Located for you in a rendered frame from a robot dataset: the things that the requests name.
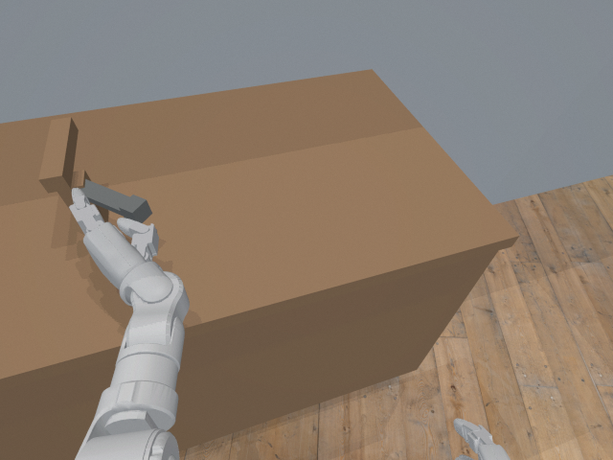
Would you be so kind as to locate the robot right hand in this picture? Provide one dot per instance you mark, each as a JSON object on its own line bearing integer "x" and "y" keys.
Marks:
{"x": 480, "y": 441}

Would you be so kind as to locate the counter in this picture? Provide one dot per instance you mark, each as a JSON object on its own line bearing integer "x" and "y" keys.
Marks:
{"x": 324, "y": 238}

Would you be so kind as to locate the tap lever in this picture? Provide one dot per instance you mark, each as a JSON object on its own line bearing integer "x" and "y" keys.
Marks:
{"x": 130, "y": 207}

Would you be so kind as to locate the robot left hand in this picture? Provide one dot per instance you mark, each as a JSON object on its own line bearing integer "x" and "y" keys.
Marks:
{"x": 108, "y": 247}

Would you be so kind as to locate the robot left forearm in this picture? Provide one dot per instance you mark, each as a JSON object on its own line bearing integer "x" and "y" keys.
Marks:
{"x": 142, "y": 393}

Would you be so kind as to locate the left robot upper arm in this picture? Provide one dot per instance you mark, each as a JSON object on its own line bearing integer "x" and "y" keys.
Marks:
{"x": 150, "y": 444}

